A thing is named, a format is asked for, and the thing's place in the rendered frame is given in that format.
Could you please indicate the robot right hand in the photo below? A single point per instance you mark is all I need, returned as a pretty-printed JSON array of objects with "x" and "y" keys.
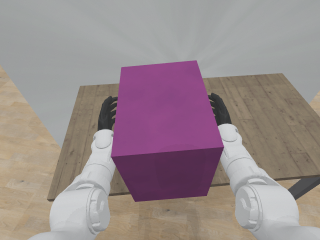
[{"x": 221, "y": 113}]

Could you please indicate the robot right upper arm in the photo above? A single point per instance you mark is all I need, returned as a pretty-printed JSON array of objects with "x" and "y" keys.
[{"x": 270, "y": 212}]

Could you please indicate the robot right forearm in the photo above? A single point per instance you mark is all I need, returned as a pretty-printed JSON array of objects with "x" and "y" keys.
[{"x": 238, "y": 164}]

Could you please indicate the robot left hand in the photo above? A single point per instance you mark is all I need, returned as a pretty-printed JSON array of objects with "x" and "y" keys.
[{"x": 105, "y": 121}]

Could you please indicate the table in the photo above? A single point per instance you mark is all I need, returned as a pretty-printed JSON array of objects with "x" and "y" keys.
[{"x": 279, "y": 129}]

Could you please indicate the robot left forearm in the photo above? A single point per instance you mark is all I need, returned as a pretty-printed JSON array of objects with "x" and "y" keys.
[{"x": 99, "y": 169}]

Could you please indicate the carton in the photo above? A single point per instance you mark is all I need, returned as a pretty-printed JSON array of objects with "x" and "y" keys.
[{"x": 166, "y": 142}]

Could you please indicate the robot left upper arm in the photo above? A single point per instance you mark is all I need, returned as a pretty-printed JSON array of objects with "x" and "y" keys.
[{"x": 77, "y": 215}]

